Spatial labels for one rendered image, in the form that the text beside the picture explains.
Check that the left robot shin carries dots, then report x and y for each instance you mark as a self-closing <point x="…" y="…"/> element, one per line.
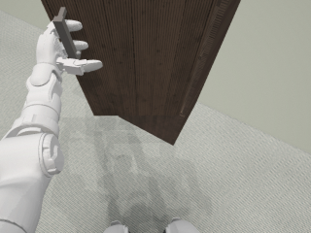
<point x="115" y="223"/>

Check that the left robot forearm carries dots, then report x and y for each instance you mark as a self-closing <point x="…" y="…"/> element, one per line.
<point x="42" y="108"/>

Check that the cupboard door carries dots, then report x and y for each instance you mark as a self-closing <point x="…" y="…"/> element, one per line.
<point x="148" y="48"/>

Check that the robot left hand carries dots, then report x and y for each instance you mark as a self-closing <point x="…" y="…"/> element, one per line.
<point x="49" y="50"/>

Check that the handle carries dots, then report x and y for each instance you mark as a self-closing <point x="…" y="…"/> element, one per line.
<point x="64" y="34"/>

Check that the right robot thigh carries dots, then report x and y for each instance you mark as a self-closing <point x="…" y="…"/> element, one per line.
<point x="180" y="226"/>

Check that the robot left upper arm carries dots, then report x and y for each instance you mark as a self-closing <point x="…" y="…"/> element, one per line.
<point x="27" y="165"/>

